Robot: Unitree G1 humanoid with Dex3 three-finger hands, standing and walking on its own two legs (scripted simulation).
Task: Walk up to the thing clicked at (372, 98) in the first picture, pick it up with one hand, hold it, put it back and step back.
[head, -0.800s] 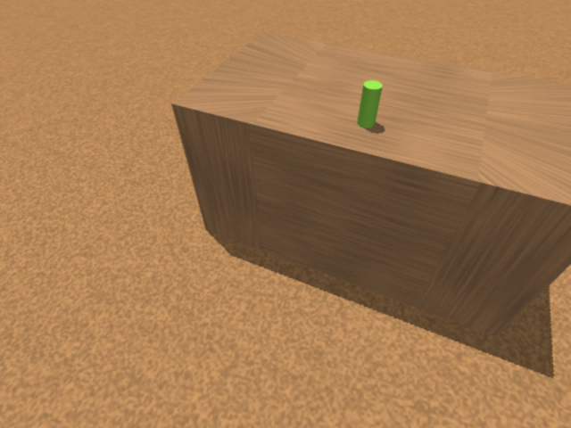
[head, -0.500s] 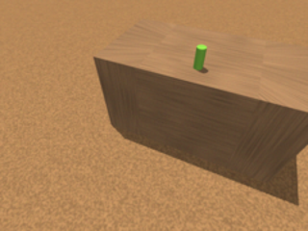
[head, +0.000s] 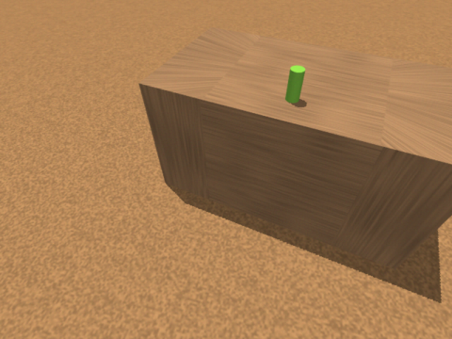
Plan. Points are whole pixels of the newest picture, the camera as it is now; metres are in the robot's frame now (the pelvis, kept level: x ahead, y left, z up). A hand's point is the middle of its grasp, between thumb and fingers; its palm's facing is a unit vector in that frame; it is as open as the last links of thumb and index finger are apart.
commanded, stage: stand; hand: left
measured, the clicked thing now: (294, 84) +0.98 -0.25 -0.07
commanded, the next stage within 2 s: walk up in 0.32 s
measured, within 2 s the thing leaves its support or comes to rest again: neither
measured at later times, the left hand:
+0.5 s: hand out of the picture +0.10 +0.25 -0.15, palm faces -0.14 -0.93 -0.35, open 7.4 cm
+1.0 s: hand (170, 289) +0.29 +0.15 -0.19, palm faces -0.33 -0.89 -0.32, open 7.4 cm
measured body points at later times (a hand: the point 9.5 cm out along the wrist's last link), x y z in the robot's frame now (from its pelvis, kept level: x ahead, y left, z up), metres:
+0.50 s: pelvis +0.02 -0.02 -0.01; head +0.04 -0.03 +0.44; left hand +0.11 +0.30 -0.13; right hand +0.06 -0.35 -0.12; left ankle +0.01 +0.12 -0.75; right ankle +0.04 -0.17 -0.71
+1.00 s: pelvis +0.18 -0.10 -0.03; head +0.20 -0.08 +0.42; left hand +0.31 +0.19 -0.16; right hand +0.15 -0.43 -0.12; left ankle +0.27 -0.01 -0.75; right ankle +0.11 -0.22 -0.73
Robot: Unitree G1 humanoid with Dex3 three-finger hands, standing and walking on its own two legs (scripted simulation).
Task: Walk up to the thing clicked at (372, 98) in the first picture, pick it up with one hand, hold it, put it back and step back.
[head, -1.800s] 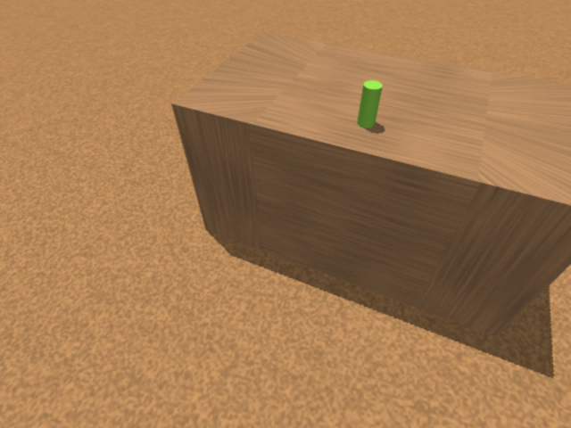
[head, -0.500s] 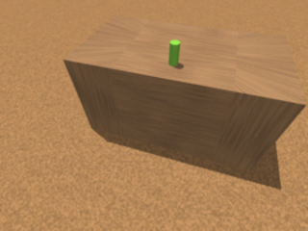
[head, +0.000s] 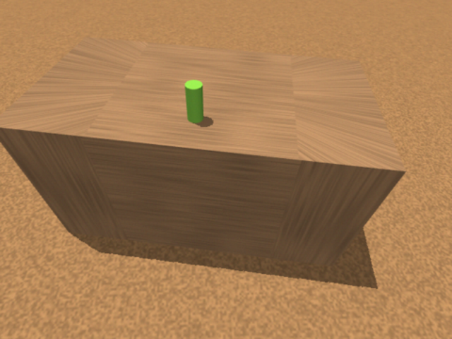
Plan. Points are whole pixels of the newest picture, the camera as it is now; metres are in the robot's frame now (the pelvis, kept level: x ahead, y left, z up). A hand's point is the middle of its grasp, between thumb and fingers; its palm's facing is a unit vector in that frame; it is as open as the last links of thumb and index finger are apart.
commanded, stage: walk up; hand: left
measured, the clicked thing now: (194, 102) +0.81 +0.10 -0.04
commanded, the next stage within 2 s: none
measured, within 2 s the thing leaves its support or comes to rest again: neither
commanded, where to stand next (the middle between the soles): +0.33 -0.04 m, yaw -8 degrees
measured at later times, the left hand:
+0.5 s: hand (138, 253) +0.33 +0.20 -0.10, palm faces -0.14 -0.91 -0.39, open 7.4 cm
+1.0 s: hand (135, 249) +0.37 +0.22 -0.15, palm faces -0.18 -0.92 -0.35, open 7.4 cm
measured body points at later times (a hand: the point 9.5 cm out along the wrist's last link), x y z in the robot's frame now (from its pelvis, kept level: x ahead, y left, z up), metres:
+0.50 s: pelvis +0.18 -0.05 +0.01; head +0.20 -0.07 +0.46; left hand +0.34 +0.25 -0.07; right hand +0.18 -0.37 -0.12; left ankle +0.15 +0.10 -0.65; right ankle +0.22 -0.16 -0.71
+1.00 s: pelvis +0.28 -0.03 +0.01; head +0.29 -0.02 +0.46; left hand +0.37 +0.27 -0.12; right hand +0.34 -0.34 -0.10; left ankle +0.35 +0.09 -0.71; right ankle +0.25 -0.16 -0.71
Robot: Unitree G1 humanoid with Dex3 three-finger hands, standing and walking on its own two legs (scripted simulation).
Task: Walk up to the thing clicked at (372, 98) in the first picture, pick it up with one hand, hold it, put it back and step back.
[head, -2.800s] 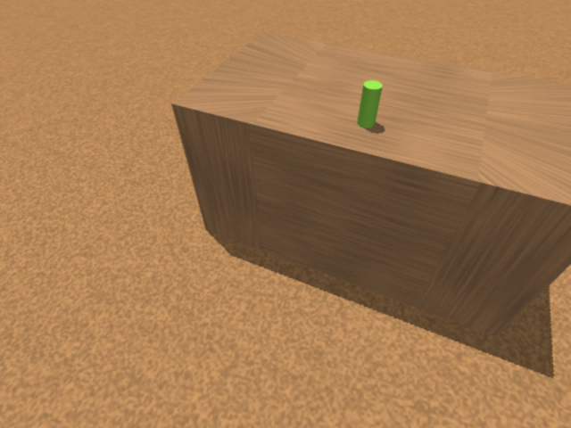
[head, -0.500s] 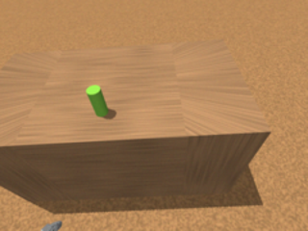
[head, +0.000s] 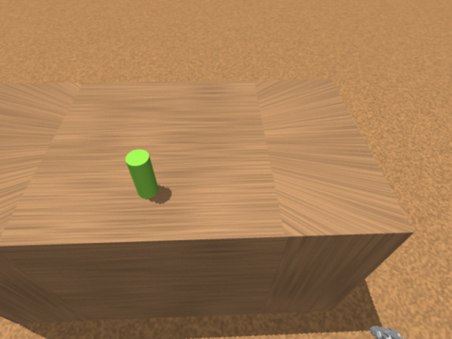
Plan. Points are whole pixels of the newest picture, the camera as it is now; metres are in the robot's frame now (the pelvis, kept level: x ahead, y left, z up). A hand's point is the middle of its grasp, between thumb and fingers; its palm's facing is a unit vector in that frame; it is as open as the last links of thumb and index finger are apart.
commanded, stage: walk up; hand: left
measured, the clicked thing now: (143, 175) +0.50 +0.22 -0.04
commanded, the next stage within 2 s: stand in 1.10 s
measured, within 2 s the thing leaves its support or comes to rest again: neither
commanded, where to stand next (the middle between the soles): +0.05 +0.00 m, yaw +2 degrees
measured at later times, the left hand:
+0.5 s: hand out of the picture +0.13 +0.25 -0.13, palm faces -0.04 -0.94 -0.34, open 7.4 cm
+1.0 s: hand out of the picture +0.10 +0.26 -0.13, palm faces -0.03 -0.94 -0.33, open 7.4 cm
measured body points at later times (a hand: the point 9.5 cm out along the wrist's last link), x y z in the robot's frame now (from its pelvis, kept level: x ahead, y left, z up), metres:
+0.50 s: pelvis +0.02 +0.00 +0.02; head +0.03 +0.00 +0.47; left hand +0.13 +0.30 -0.10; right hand +0.10 -0.31 -0.11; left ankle +0.05 +0.13 -0.72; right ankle +0.00 -0.13 -0.72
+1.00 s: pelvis +0.02 +0.01 +0.03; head +0.03 +0.01 +0.47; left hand +0.11 +0.31 -0.11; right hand +0.10 -0.29 -0.11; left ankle +0.05 +0.13 -0.72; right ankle +0.00 -0.13 -0.72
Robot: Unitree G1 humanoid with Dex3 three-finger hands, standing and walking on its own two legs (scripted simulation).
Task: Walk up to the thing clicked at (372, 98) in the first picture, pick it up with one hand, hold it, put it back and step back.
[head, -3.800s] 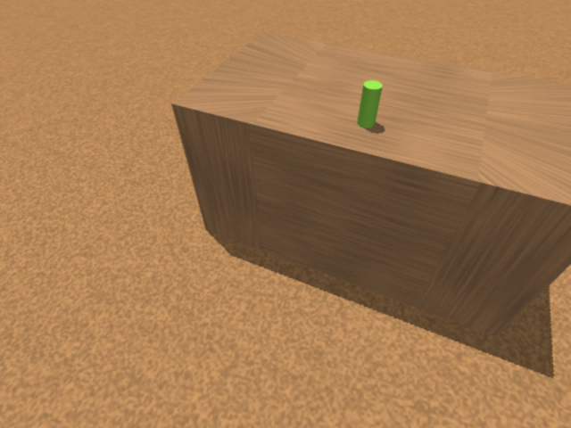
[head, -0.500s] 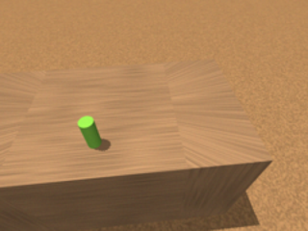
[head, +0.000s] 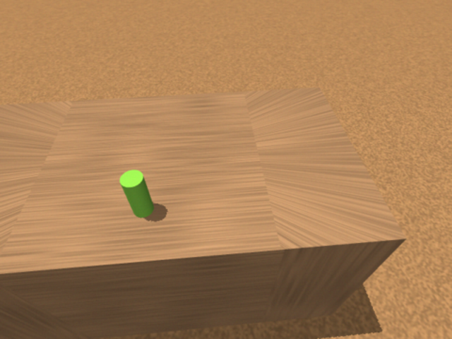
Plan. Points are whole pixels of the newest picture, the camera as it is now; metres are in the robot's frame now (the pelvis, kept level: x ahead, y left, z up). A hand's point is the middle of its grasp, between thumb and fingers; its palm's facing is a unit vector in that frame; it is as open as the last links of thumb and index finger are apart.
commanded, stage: walk up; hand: left
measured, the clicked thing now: (138, 194) +0.48 +0.22 -0.07
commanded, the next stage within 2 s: stand in 0.10 s
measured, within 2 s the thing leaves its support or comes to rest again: neither
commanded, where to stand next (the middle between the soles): +0.03 -0.01 m, yaw +3 degrees
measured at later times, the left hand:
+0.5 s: hand out of the picture +0.08 +0.26 -0.16, palm faces -0.02 -0.94 -0.34, open 7.4 cm
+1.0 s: hand out of the picture +0.07 +0.26 -0.16, palm faces -0.02 -0.94 -0.34, open 7.4 cm
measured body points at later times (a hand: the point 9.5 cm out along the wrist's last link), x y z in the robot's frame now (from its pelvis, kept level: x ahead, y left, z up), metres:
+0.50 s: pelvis +0.01 +0.01 +0.00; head +0.02 +0.01 +0.45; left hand +0.08 +0.31 -0.13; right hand +0.09 -0.29 -0.13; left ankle +0.03 +0.12 -0.75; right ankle -0.02 -0.14 -0.75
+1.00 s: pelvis +0.01 +0.01 +0.00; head +0.01 +0.01 +0.45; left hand +0.08 +0.31 -0.13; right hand +0.09 -0.29 -0.13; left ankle +0.03 +0.12 -0.75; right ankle -0.02 -0.14 -0.75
